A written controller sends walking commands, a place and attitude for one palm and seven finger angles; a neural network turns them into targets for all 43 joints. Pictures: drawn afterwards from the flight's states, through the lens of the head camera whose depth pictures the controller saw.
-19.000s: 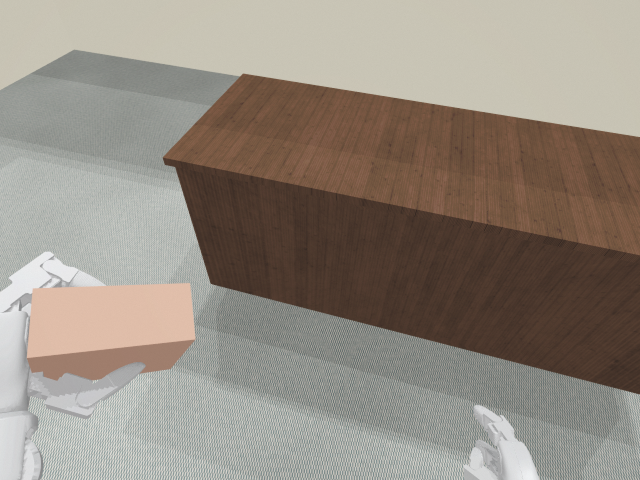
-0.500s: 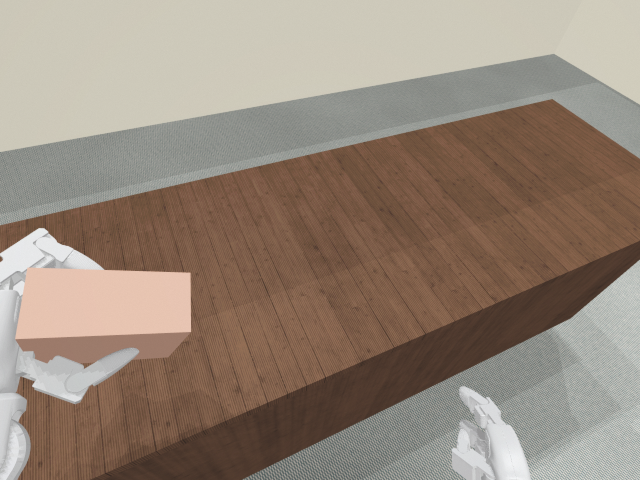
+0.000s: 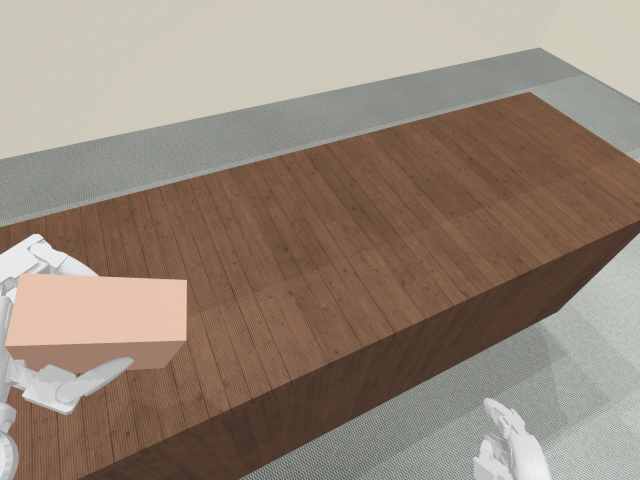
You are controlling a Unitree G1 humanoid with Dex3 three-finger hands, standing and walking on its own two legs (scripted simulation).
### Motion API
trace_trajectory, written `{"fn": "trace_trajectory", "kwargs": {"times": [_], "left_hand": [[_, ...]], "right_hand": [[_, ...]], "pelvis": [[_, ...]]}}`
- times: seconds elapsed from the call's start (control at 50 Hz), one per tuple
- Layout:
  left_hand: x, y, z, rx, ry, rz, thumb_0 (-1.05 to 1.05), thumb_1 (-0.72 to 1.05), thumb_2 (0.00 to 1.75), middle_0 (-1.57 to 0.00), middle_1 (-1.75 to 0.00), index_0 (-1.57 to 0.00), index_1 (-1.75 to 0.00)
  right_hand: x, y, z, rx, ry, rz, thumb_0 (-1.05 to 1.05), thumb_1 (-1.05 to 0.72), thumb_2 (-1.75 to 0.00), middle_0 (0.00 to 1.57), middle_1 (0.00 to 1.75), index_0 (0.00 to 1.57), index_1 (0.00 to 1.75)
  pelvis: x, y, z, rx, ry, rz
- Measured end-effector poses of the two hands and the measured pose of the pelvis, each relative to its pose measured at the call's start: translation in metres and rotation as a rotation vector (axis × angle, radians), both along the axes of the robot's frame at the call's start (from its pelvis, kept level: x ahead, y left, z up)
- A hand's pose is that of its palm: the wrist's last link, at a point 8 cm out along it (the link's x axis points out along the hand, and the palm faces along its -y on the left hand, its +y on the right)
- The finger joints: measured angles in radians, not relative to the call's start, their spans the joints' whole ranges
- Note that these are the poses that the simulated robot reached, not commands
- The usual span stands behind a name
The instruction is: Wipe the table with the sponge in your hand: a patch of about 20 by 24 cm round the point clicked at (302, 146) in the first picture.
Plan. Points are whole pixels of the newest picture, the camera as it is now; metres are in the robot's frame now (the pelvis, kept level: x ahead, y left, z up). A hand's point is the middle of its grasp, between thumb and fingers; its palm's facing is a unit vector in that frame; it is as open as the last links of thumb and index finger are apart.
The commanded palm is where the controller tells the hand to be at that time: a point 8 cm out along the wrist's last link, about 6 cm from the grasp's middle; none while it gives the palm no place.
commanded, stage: shuffle to correct the standing spot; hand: left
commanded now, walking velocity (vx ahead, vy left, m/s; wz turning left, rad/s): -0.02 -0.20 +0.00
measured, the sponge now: (129, 328) +0.23 +0.20 +0.13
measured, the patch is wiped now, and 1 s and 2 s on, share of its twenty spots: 0.00 0.00 0.00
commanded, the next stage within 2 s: none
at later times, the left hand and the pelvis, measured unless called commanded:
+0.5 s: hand (69, 333) +0.21 +0.24 +0.16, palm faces +0.31 -0.86 -0.41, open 10.0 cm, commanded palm +0.15 +0.28 +0.18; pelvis -0.01 +0.00 +0.00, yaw +0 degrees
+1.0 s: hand (75, 327) +0.22 +0.24 +0.16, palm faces +0.30 -0.86 -0.42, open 10.0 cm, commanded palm +0.16 +0.28 +0.18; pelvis +0.00 +0.00 +0.00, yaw +0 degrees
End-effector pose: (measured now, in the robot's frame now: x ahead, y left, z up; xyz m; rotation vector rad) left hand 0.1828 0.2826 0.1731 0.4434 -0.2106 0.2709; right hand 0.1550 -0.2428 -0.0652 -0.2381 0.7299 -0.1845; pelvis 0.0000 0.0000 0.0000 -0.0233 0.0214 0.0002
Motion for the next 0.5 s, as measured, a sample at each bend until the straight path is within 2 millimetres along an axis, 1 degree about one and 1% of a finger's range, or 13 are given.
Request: {"fn": "trace_trajectory", "kwargs": {"times": [0.18, 0.32, 0.5], "left_hand": [[0.002, -0.004, 0.004, 0.026, 0.002, -0.007, 0.0, -0.49, 1.01, -0.78, -1.33, -0.76, -1.35], [-0.005, -0.007, 0.005, 0.032, 0.008, -0.014, 0.0, -0.49, 1.01, -0.78, -1.33, -0.75, -1.35], [-0.01, -0.004, 0.003, 0.018, 0.006, 0.015, 0.01, -0.49, 1.01, -0.78, -1.33, -0.75, -1.35]], "right_hand": [[0.003, 0.005, -0.003, 0.023, -0.001, 0.017, 0.01, -0.9, -0.9, 0.2, 0.3, 0.2, 0.3], [0.005, 0.007, -0.003, 0.033, -0.014, 0.027, 0.01, -0.9, -0.9, 0.2, 0.3, 0.2, 0.3], [0.002, 0.006, -0.004, 0.029, -0.004, 0.036, 0.01, -0.9, -0.9, 0.2, 0.3, 0.2, 0.3]], "pelvis": [[-0.002, -0.004, 0.0, 0.003, -0.002, -0.001], [-0.004, -0.005, -0.001, 0.004, -0.005, 0.002], [-0.006, -0.005, 0.0, 0.003, -0.005, 0.007]]}}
